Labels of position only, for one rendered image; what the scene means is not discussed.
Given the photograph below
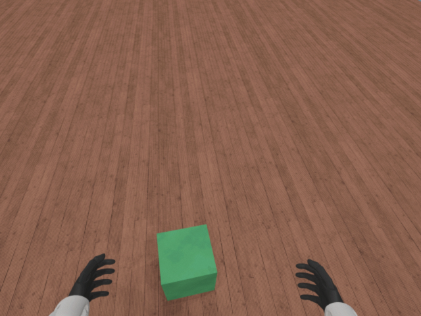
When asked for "robot right forearm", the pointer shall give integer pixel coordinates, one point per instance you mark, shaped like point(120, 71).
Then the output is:
point(339, 309)

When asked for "carton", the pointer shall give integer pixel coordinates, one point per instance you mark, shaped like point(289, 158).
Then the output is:
point(186, 261)

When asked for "robot left forearm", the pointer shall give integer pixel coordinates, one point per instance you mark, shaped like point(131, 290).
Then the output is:
point(72, 306)

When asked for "right robot hand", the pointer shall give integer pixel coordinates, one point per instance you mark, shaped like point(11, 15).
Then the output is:
point(324, 288)

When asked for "left robot hand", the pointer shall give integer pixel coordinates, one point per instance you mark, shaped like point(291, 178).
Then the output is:
point(86, 281)

